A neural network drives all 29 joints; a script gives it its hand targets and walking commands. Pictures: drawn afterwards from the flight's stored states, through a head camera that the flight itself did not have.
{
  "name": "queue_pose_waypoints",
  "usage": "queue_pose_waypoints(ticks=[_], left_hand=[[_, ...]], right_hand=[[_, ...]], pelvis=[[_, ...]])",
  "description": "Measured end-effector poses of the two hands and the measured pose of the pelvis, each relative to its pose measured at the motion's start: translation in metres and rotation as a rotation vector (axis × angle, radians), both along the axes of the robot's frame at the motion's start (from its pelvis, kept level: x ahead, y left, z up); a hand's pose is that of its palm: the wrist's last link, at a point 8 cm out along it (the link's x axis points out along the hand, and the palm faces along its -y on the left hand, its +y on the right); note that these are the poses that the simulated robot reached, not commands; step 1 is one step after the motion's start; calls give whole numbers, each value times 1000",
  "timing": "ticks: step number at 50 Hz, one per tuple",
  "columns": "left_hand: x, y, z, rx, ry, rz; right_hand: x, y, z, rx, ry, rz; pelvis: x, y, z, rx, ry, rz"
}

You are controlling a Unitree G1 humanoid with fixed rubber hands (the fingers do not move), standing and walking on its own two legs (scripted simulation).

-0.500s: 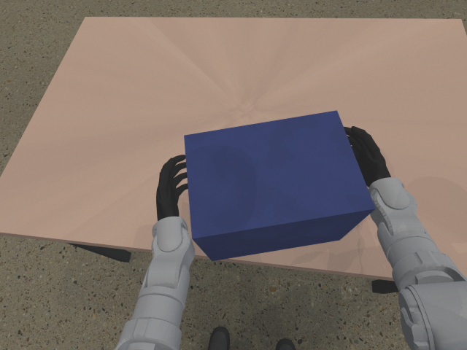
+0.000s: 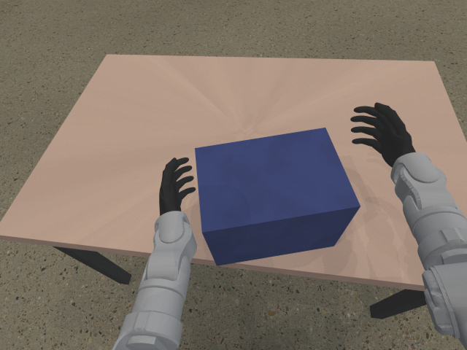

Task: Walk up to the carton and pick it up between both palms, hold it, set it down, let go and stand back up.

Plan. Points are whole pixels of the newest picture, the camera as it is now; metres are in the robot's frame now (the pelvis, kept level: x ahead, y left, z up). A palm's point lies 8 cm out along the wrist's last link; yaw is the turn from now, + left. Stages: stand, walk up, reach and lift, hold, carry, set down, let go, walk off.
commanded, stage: set down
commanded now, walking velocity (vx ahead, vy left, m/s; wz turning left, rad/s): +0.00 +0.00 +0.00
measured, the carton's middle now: (268, 200) +0.42 +0.01 -0.04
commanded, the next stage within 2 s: none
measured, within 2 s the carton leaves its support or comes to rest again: neither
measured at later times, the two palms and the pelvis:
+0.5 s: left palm (173, 232) +0.31 +0.16 +0.02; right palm (406, 198) +0.40 -0.22 +0.02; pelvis -0.02 +0.00 +0.00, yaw +0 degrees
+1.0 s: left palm (167, 255) +0.27 +0.16 +0.03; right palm (433, 224) +0.36 -0.25 +0.03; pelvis -0.02 +0.00 +0.01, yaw +0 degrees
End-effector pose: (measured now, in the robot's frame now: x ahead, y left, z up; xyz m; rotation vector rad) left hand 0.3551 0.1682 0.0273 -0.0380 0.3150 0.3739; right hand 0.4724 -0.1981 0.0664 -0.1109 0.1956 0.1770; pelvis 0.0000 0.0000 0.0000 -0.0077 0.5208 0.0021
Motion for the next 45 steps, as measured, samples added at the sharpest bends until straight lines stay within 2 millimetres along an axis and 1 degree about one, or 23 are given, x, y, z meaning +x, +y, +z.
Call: queue_pose_waypoints(ticks=[4, 8, 15, 19, 23, 29, 33, 36, 45], left_hand=[[-9, 0, 8, -5, -2, 0], [-19, 0, 10, -12, 13, 0], [-28, -1, 7, -9, 32, 3], [-33, -7, 2, 0, 53, -17], [-39, -10, -4, 6, 71, -27], [-57, -8, -12, 7, 93, -13], [-69, -6, -17, 6, 107, -3], [-75, -6, -17, 8, 101, -5], [-82, -12, -3, 12, 48, -25]], right_hand=[[-14, -1, 5, -2, 20, 8], [-28, -3, 1, -7, 59, 12], [-47, -6, -16, -11, 124, 24], [-56, -10, -29, -14, 157, 24], [-64, -16, -39, -22, 173, 18], [-78, -32, -49, -41, 168, 2], [-87, -41, -50, -46, 153, -7], [-93, -46, -48, -48, 142, -7], [-107, -49, -39, -36, 130, 13]], pelvis=[[-6, -1, 2, 0, -55, 0], [-13, -1, 4, 0, -97, 0], [-20, 0, 4, 0, -118, 0], [-20, 0, 4, 0, -118, 0], [-18, 0, 4, 0, -116, 0], [-15, -1, 5, 0, -121, 0], [-16, -1, 5, 0, -130, 0], [-17, -1, 6, 0, -138, 0], [-22, -1, 7, 1, -190, 0]])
